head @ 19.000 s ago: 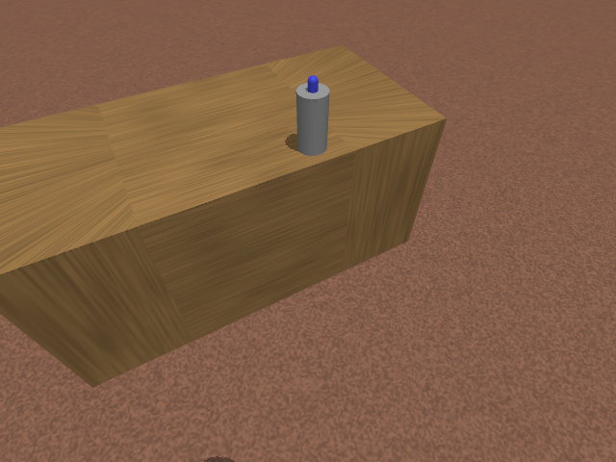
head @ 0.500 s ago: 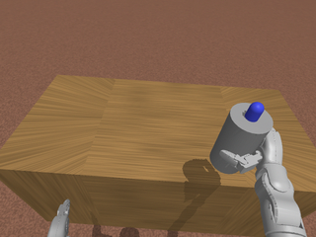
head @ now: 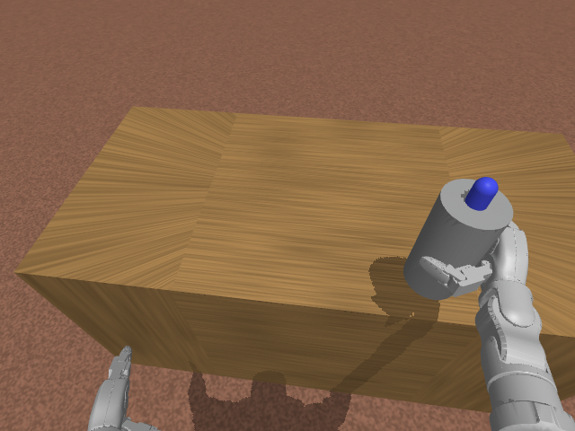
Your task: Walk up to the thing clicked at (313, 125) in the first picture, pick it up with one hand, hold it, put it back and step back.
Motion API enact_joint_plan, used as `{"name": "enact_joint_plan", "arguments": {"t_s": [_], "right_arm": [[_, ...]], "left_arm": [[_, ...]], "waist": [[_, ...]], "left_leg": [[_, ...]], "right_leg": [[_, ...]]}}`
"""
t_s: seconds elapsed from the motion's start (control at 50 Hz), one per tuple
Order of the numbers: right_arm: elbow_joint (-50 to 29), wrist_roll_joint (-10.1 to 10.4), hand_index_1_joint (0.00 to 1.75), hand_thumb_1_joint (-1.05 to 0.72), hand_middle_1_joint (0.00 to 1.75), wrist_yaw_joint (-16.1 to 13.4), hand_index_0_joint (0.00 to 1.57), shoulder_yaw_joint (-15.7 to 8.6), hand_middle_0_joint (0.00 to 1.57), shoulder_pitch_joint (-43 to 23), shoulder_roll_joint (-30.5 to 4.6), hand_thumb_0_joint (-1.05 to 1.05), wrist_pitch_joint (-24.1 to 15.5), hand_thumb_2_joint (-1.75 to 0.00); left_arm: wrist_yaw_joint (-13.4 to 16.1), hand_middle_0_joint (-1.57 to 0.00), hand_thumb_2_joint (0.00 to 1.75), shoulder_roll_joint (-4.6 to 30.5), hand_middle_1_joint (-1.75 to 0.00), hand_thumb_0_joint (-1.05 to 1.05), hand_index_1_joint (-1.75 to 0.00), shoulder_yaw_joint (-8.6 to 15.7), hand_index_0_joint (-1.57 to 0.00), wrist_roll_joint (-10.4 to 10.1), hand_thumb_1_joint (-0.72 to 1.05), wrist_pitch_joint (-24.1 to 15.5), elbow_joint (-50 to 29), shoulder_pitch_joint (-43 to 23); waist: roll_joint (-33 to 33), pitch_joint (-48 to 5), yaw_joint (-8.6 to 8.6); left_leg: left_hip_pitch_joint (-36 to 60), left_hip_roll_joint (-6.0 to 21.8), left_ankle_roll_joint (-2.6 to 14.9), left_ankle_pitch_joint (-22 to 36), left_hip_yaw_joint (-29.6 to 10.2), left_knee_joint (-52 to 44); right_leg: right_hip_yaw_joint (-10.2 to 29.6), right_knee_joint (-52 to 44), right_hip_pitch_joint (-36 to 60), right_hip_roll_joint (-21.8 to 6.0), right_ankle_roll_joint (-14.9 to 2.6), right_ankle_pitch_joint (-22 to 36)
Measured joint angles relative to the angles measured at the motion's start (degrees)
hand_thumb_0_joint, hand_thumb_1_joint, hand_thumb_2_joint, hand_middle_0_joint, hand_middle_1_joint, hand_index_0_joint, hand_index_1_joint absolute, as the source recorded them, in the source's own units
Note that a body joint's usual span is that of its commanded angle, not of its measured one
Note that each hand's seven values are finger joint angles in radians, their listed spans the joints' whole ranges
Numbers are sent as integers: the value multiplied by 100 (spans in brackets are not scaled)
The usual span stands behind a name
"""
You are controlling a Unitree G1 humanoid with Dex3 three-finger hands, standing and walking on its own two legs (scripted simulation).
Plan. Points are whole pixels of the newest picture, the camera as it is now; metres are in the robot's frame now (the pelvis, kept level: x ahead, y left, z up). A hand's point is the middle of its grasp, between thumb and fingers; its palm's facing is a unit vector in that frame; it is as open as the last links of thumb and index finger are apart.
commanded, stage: crouch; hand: right
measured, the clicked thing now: (455, 236) +0.38 -0.18 +0.08
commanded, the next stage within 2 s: lower in 0.42 s
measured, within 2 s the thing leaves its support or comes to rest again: rests again in 1.58 s
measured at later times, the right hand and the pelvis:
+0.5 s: hand (459, 242) +0.41 -0.21 +0.02, palm faces +0.19 +0.98 +0.02, open 11.4 cm; pelvis +0.01 -0.01 -0.02, yaw +0 degrees
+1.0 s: hand (451, 253) +0.42 -0.23 -0.03, palm faces +0.21 +0.98 +0.01, open 11.4 cm; pelvis -0.01 -0.01 -0.06, yaw +1 degrees
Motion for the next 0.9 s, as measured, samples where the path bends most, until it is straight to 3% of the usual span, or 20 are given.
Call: {"name": "enact_joint_plan", "arguments": {"t_s": [0.2, 0.28, 0.34, 0.62, 0.9], "right_arm": [[827, 14, 100, 59, 99, 126, 65, -264, 61, -381, -203, -1, -628, -112], [1125, 20, 100, 58, 100, 163, 65, -251, 61, -499, -199, -1, -843, -112], [1171, -75, 100, 58, 100, 212, 65, -271, 61, -461, -257, -1, -863, -113], [1433, -122, 101, 58, 100, 259, 64, -379, 60, -789, -377, -1, -1089, -113], [1802, -303, 101, 58, 101, 238, 64, -714, 60, -961, -503, -1, -1491, -113]], "left_arm": [[-42, -6, 7, -30, -5, -1, -6, -53, -4, 37, -55, 104, -505, 170], [-39, -6, 7, 1, -5, -1, -6, -101, -4, 19, -55, 80, -604, 235], [-70, -6, 7, -59, -5, -1, -6, -138, -4, 48, -55, 144, -792, 255], [-192, -6, 7, -55, -5, -1, -6, -119, -5, 73, -54, 282, -1313, 562], [-317, -6, 6, -53, -5, -1, -6, -164, -5, 205, -54, 358, -2273, 878]], "waist": [[-28, -143, 122], [7, -287, 104], [39, -344, 148], [43, -495, 171], [180, -583, 359]], "left_leg": [[-560, -14, -31, -207, -30, 447], [-755, -1, -43, -312, -6, 621], [-878, -5, -50, -379, -9, 744], [-1479, -10, -97, -573, -22, 1245], [-2474, -51, -85, -826, -17, 2084]], "right_leg": [[-15, 528, -587, -20, -28, -260], [14, 727, -807, -8, -43, -367], [14, 867, -936, -13, -47, -445], [21, 1471, -1585, -22, -91, -696], [58, 2306, -2577, -65, -90, -949]]}}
